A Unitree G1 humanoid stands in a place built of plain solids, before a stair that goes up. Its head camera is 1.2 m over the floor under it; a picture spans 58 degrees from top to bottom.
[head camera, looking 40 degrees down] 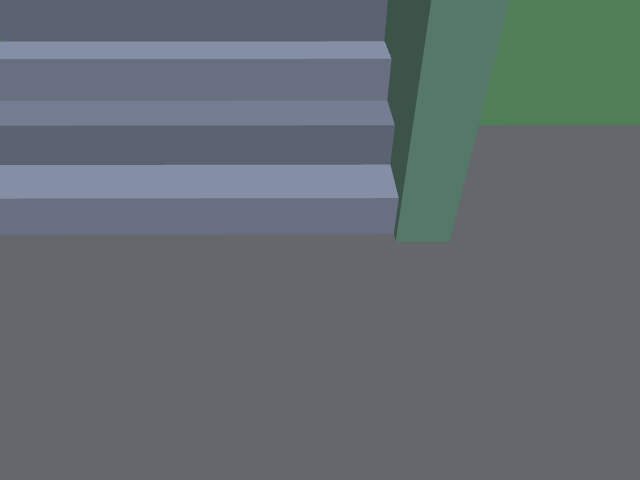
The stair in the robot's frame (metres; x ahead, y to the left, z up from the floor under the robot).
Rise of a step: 0.19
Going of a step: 0.27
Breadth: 1.91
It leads straight ahead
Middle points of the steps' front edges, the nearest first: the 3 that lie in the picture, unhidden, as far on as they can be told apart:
1.47 0.63 0.19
1.74 0.63 0.38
2.01 0.63 0.57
